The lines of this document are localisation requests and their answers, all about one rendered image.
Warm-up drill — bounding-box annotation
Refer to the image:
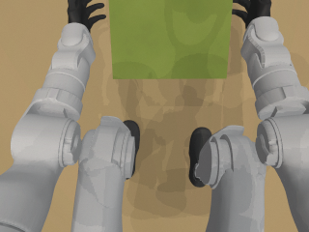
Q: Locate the left robot forearm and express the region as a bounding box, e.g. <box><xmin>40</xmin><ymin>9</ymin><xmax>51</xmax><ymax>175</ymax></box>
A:
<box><xmin>10</xmin><ymin>22</ymin><xmax>96</xmax><ymax>158</ymax></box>

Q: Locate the robot thigh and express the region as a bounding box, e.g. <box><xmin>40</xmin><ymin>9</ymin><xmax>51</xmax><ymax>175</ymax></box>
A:
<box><xmin>203</xmin><ymin>134</ymin><xmax>266</xmax><ymax>232</ymax></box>
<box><xmin>70</xmin><ymin>125</ymin><xmax>135</xmax><ymax>232</ymax></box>

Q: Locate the robot left upper arm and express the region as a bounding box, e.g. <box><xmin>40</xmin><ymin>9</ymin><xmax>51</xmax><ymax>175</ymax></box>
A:
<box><xmin>0</xmin><ymin>113</ymin><xmax>82</xmax><ymax>232</ymax></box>

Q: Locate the right robot forearm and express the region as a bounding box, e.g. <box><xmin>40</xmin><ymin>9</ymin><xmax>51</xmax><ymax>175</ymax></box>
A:
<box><xmin>240</xmin><ymin>16</ymin><xmax>309</xmax><ymax>121</ymax></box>

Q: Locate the carton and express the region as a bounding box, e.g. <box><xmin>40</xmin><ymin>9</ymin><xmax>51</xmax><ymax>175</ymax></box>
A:
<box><xmin>108</xmin><ymin>0</ymin><xmax>233</xmax><ymax>79</ymax></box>

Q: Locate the right robot hand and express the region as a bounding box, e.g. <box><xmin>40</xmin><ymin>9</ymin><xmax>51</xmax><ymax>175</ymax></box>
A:
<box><xmin>232</xmin><ymin>0</ymin><xmax>271</xmax><ymax>30</ymax></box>

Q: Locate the left robot thigh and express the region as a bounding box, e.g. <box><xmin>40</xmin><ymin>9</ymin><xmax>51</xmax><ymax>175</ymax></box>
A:
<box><xmin>70</xmin><ymin>125</ymin><xmax>135</xmax><ymax>232</ymax></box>

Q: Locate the left robot hand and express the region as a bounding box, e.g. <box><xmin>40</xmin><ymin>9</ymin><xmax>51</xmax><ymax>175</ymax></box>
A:
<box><xmin>67</xmin><ymin>0</ymin><xmax>106</xmax><ymax>33</ymax></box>

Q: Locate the robot right upper arm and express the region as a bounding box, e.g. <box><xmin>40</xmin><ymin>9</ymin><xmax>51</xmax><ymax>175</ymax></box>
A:
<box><xmin>255</xmin><ymin>113</ymin><xmax>309</xmax><ymax>232</ymax></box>

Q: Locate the right robot thigh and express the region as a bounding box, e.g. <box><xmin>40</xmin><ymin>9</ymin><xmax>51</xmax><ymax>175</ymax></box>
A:
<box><xmin>203</xmin><ymin>134</ymin><xmax>266</xmax><ymax>232</ymax></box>

